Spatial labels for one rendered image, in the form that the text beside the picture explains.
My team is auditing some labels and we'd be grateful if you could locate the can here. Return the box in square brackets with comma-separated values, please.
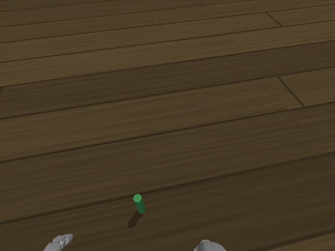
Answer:
[133, 194, 146, 214]

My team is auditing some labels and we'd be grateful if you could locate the left robot hand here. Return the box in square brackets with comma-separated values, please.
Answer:
[43, 234, 73, 251]

